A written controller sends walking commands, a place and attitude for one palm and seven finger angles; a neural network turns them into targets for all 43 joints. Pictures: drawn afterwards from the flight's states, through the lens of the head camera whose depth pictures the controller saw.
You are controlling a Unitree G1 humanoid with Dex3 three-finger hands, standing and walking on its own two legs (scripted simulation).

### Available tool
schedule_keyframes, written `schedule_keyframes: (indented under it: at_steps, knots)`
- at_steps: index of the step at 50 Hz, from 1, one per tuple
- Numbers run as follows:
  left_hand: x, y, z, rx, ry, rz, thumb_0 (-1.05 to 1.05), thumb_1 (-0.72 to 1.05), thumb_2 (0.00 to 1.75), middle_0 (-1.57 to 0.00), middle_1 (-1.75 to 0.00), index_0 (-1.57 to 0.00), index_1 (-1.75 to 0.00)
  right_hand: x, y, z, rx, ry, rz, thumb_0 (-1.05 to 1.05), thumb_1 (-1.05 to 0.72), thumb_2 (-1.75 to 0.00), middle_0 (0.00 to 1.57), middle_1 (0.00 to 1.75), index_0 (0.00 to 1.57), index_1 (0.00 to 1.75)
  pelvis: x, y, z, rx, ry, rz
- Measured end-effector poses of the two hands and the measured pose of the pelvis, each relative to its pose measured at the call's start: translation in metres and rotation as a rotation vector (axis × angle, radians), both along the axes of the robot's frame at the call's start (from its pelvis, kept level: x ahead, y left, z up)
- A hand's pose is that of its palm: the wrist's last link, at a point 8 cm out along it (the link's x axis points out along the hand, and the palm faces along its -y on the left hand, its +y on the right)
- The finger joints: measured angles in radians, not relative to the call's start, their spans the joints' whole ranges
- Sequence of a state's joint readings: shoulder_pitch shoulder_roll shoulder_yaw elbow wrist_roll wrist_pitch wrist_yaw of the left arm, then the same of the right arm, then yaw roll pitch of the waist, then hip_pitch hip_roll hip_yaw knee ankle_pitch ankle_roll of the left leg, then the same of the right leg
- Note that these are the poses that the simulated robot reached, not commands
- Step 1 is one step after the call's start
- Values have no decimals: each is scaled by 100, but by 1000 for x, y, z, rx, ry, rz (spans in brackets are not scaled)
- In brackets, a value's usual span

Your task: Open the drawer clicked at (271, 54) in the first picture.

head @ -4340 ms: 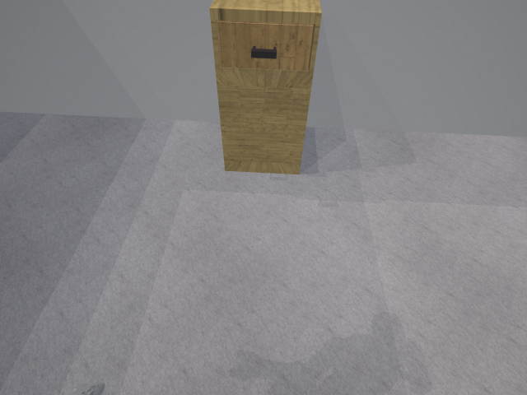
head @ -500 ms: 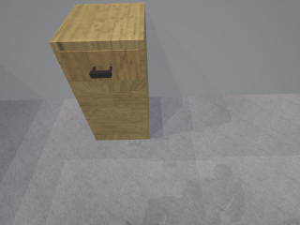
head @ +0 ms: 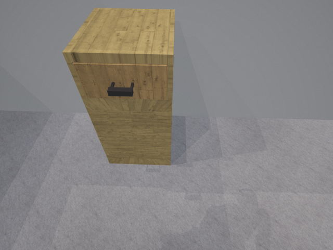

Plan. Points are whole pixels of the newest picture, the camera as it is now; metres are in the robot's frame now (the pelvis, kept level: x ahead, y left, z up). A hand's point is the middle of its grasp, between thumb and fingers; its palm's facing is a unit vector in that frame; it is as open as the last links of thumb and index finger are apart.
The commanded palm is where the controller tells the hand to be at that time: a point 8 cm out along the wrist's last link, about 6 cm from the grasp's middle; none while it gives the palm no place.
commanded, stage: take the last steps up to it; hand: left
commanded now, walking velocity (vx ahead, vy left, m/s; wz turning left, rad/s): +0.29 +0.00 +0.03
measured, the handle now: (121, 88) +0.72 +0.23 -0.06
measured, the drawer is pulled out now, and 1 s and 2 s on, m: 0.01 0.01 0.01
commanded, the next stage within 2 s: come to a stop and stand still in 0.40 s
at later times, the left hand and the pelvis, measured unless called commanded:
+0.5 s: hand out of the picture +0.10 +0.17 -0.19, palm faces +0.12 -0.99 -0.11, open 7.4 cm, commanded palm none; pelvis +0.16 +0.02 -0.01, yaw +1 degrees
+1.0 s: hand (120, 195) +0.30 +0.17 -0.15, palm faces +0.03 -0.95 -0.31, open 7.4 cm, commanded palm none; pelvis +0.21 -0.04 +0.00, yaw -1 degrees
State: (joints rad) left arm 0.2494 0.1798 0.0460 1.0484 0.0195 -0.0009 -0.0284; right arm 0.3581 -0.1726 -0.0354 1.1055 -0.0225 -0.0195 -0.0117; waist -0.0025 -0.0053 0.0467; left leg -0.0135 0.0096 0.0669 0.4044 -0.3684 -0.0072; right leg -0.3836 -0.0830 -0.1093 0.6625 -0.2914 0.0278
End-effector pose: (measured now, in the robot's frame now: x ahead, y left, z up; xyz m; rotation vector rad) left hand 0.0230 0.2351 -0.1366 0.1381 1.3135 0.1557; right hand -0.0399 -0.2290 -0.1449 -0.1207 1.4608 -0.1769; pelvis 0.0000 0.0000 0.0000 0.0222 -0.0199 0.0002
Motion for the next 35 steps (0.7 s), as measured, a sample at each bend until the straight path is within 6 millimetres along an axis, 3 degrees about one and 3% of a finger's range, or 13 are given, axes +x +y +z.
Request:
schedule_keyframes:
  at_steps: [3, 6, 11, 15, 24, 27, 35]
  knots:
    - [36, -13, -5, 13, -72, -12, 0, 91, 90, -20, -29, -20, -30, -4, -9, -13, 20, 67, -16, 0, -91, -90, 20, 30, 20, 30, 18, -12, -11, -9, -8, 11]
    - [51, -23, 0, 16, -110, 21, 0, 91, 90, -20, -30, -20, -30, 16, -17, -10, 27, 83, -5, 1, -91, -90, 20, 30, 20, 30, 33, -19, -7, -18, -15, 24]
    - [54, -29, 7, 15, -49, 38, -1, 93, 90, -20, -30, -20, -30, 85, -22, 4, 19, -35, 11, 1, -91, -90, 19, 30, 20, 30, 62, -22, 7, -23, -1, 31]
    - [54, -34, 4, -21, 18, 51, 0, 92, 90, -20, -30, -20, -30, 145, -15, 12, 18, -129, 37, 1, -91, -90, 19, 30, 20, 30, 86, -17, 11, -28, 8, 31]
    - [63, -16, -26, -94, 165, 121, 0, 91, 90, -20, -30, -20, -30, 259, 14, 13, -41, -256, 121, 1, -92, -90, 19, 30, 20, 30, 151, 17, -7, -48, 2, 25]
    - [85, -5, -24, -86, 190, 92, 0, 91, 90, -20, -30, -20, -30, 271, 26, 15, -41, -264, 97, 0, -92, -90, 19, 30, 20, 30, 167, 23, -5, -30, 4, 4]
    - [178, 11, -8, -26, 79, 38, 0, 91, 90, -20, -29, -20, -30, 273, 25, 17, -51, -150, 45, 0, -95, -90, 20, 30, 20, 30, 197, 23, 7, -14, 12, -3]
